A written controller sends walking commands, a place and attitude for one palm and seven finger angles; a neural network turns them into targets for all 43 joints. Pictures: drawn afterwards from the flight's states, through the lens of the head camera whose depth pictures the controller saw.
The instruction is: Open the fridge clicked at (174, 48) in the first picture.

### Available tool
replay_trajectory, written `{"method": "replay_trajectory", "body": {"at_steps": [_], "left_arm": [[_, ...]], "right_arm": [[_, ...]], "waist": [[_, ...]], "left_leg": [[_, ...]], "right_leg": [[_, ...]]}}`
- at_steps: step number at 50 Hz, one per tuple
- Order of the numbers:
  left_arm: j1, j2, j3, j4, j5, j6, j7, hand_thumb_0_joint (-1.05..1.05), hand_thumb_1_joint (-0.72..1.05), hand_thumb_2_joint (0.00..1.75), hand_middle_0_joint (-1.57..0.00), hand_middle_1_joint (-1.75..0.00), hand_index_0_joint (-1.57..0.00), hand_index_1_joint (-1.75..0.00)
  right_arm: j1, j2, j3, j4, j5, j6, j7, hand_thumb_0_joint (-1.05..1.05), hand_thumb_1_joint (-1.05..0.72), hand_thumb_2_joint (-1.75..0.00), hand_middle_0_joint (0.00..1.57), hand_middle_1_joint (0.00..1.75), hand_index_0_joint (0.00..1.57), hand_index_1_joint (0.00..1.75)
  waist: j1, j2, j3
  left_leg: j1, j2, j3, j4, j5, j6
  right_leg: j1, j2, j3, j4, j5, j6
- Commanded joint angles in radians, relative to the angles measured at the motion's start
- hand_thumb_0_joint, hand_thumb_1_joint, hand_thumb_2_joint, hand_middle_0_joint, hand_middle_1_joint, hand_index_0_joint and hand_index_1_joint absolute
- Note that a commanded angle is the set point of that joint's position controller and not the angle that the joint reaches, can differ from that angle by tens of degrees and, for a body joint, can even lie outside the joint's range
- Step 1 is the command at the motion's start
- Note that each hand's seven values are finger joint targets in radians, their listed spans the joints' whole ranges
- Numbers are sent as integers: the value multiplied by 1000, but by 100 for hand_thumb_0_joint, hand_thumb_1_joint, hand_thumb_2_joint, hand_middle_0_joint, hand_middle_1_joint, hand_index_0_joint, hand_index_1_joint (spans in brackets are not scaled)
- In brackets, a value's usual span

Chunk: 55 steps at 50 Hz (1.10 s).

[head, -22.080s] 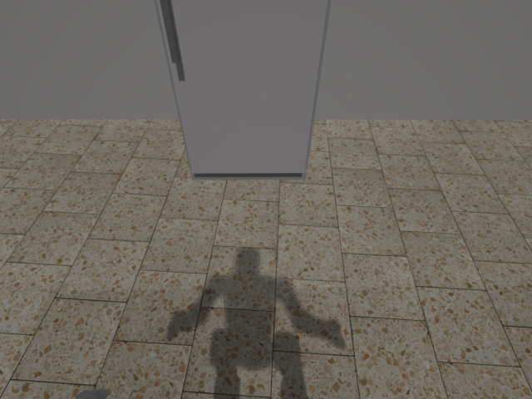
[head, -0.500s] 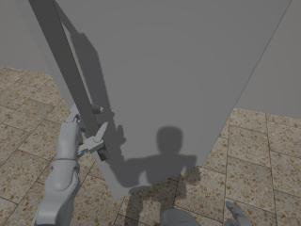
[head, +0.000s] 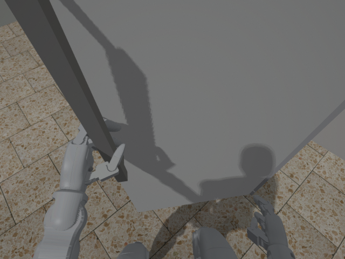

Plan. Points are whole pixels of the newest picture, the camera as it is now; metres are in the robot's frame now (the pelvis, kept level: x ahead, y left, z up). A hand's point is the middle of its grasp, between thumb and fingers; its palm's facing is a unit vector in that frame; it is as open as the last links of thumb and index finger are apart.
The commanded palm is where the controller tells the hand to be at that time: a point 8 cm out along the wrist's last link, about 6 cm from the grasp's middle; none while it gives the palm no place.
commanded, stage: walk backward, drawing the door open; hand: left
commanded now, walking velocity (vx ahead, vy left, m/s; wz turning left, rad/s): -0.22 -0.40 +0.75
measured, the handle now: (98, 119) +0.33 +0.15 +0.17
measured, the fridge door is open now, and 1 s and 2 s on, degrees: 53 60 61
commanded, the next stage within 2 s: stop walking and hold the door back in 0.10 s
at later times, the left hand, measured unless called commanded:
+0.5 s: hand (132, 208) +0.19 +0.08 +0.11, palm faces +0.50 -0.85 -0.19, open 6.3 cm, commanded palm +0.17 +0.13 +0.11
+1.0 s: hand (128, 188) +0.22 +0.09 +0.12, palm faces +0.57 -0.78 -0.27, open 6.1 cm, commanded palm +0.16 +0.13 +0.11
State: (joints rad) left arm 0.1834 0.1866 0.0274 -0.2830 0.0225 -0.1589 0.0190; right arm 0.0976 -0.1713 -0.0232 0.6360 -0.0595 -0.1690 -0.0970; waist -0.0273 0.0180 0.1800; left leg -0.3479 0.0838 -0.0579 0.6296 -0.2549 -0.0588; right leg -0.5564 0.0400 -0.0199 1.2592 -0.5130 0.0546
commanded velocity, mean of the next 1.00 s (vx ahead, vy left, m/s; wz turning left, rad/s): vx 0.08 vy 0.09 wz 0.14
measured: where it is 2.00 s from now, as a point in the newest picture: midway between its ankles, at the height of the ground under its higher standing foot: outside the picture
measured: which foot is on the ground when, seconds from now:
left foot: down 0.00-0.12, up 0.14-0.40, down 0.42-0.68, up 0.70-1.00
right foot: up 0.00-0.12, down 0.14-0.42, up 0.44-0.66, down 0.68-1.00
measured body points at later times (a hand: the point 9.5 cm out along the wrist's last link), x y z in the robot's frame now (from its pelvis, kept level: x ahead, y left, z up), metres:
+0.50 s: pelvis -0.05 -0.19 +0.01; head -0.02 -0.18 +0.45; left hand +0.16 +0.12 +0.12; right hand +0.22 -0.32 -0.08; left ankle -0.13 -0.14 -0.72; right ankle +0.04 -0.27 -0.69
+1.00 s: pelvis -0.07 -0.25 +0.02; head -0.02 -0.28 +0.47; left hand +0.19 +0.13 +0.13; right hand +0.11 -0.49 -0.11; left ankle -0.11 -0.07 -0.66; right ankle +0.02 -0.31 -0.72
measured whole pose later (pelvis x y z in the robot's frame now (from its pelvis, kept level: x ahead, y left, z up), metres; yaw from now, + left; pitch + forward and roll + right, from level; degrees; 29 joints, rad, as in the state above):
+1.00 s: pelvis -0.07 -0.25 +0.02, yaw +24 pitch -2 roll +5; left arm -0.47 0.32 0.27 0.69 -0.02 -0.18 0.04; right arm 0.26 -0.34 -0.03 0.73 0.01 -0.06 -0.10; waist -0.10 0.00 0.13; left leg -0.45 0.04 0.03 0.91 -0.32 -0.04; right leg -0.30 -0.09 -0.05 0.51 -0.17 -0.03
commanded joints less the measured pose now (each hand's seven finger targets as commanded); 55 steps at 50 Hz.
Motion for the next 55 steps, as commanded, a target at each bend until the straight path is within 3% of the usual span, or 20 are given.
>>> {"method": "replay_trajectory", "body": {"at_steps": [1,3,5,8,9,12,17,19,22,23,26,28,31,32,33,34,36,40,51,55], "left_arm": [[-70,46,60,-321,-1,-54,16,0,90,90,-45,-140,-45,-140],[-73,55,72,-297,3,-27,26,0,90,90,-45,-140,-45,-140],[-163,103,90,-336,9,-18,32,0,90,90,-45,-140,-45,-140],[-181,243,212,-333,13,14,56,0,90,90,-45,-140,-45,-140],[-176,221,177,-325,9,-3,34,0,90,90,-45,-140,-45,-140],[-271,215,216,-234,-14,-20,61,0,90,90,-45,-140,-45,-140],[-456,179,160,-42,-32,-5,120,0,90,90,-45,-140,-45,-140],[-563,150,91,-4,-34,-22,113,0,90,90,-45,-140,-45,-140],[-722,127,19,123,-48,-33,118,0,90,90,-45,-140,-45,-140],[-823,191,67,169,-23,-35,126,0,90,90,-45,-140,-45,-140],[-937,204,77,342,-32,-14,113,0,90,90,-45,-140,-45,-140],[-1011,134,12,436,-46,3,95,0,90,90,-45,-140,-45,-140],[-1024,237,98,609,-53,16,86,0,90,90,-45,-140,-45,-140],[-1066,245,94,624,-57,8,81,0,90,90,-45,-140,-45,-140],[-1053,307,140,647,-48,-2,82,0,90,90,-45,-140,-45,-140],[-1034,376,196,674,-46,-3,82,0,90,90,-45,-140,-45,-140],[-1002,425,256,684,-56,1,86,0,90,90,-45,-140,-45,-140],[-1025,514,378,765,-56,-66,75,0,90,90,-45,-140,-45,-140],[-962,497,378,631,-61,-98,85,0,90,90,-45,-140,-45,-140],[-911,459,357,534,-54,-99,84,0,90,90,-45,-140,-45,-140]], "right_arm": [[-50,-148,-49,-143,18,-38,12,0,-90,-90,20,30,20,30],[-38,-132,-42,-163,43,-38,5,0,-90,-90,20,30,20,30],[-11,-88,-39,-152,61,-50,2,0,-90,-90,20,30,20,30],[1,-22,-25,-115,30,-36,-7,0,-90,-90,20,30,20,30],[-16,-50,-56,-130,42,-41,-14,0,-90,-90,20,30,20,30],[-58,-56,-6,-138,48,-14,-17,0,-90,-90,20,30,20,30],[4,-94,20,-134,45,18,-29,0,-90,-90,20,30,20,30],[21,-113,29,-135,47,34,-21,0,-90,-90,20,30,20,30],[-7,-137,34,-145,66,65,-8,0,-90,-90,20,30,20,30],[3,-141,31,-126,65,72,-7,0,-90,-90,20,30,20,30],[54,-176,3,-87,93,89,-7,0,-90,-90,20,30,20,30],[52,-175,10,-86,91,86,-13,0,-90,-90,20,30,20,30],[51,-200,10,-74,86,92,-23,0,-90,-90,20,30,20,30],[36,-192,14,-75,87,91,-22,0,-90,-90,20,30,20,30],[38,-178,7,-75,85,94,-23,0,-90,-90,20,30,20,30],[28,-168,-4,-88,82,97,-28,0,-90,-90,20,30,20,30],[40,-192,-20,-71,78,94,-12,0,-90,-90,20,30,20,30],[41,-181,0,-35,72,90,-1,0,-90,-90,20,30,20,30],[82,-193,-14,-72,78,46,-1,0,-90,-90,20,30,20,30],[108,-208,-27,-80,72,48,0,0,-90,-90,20,30,20,30]], "waist": [[40,221,-267],[48,289,-308],[36,112,-368],[12,-224,-321],[21,-371,-296],[37,-205,-316],[42,-219,-470],[19,-100,-478],[41,361,-380],[12,324,-346],[15,93,-321],[17,119,-307],[40,122,-337],[47,88,-349],[49,-78,-380],[55,-323,-375],[48,-194,-389],[34,-177,-400],[37,-229,-408],[24,-131,-447]], "left_leg": [[-201,172,-107,-351,-188,123],[-293,104,-21,-310,-352,89],[-127,-26,114,-4,-333,35],[-174,-102,128,784,-351,5],[-181,-85,99,920,-368,16],[-131,-20,109,569,-334,28],[16,-91,81,48,-305,72],[203,-99,109,-278,-88,92],[473,253,-203,-323,525,208],[398,265,-256,-308,500,227],[370,193,-114,-256,334,274],[311,162,-75,-255,282,256],[164,93,23,-177,96,192],[84,71,33,-92,22,163],[-59,2,88,100,-82,124],[-245,-109,109,360,-319,69],[-279,-96,-41,574,-261,37],[-264,-57,3,567,-75,12],[-14,-63,157,73,-88,31],[203,-71,168,-189,30,47]], "right_leg": [[374,-47,33,-320,179,-2],[566,34,-125,-520,199,6],[443,-17,-104,-810,106,-23],[102,-395,293,-1021,36,-225],[118,-420,374,-1026,64,-277],[304,-348,95,-833,430,-221],[492,-410,223,-831,670,-173],[419,-353,172,-726,579,-109],[-52,-130,-49,-352,33,-1],[-74,-121,-13,-219,28,-10],[-73,-110,-40,-241,101,-2],[31,-95,-75,-376,113,-3],[327,-48,-139,-651,200,-4],[454,-71,-95,-771,227,-22],[588,-211,141,-863,202,-87],[642,-449,532,-980,255,-190],[568,-497,616,-1023,75,-192],[540,-369,225,-922,332,-131],[444,-329,148,-969,247,-149],[393,-260,113,-897,235,-110]]}}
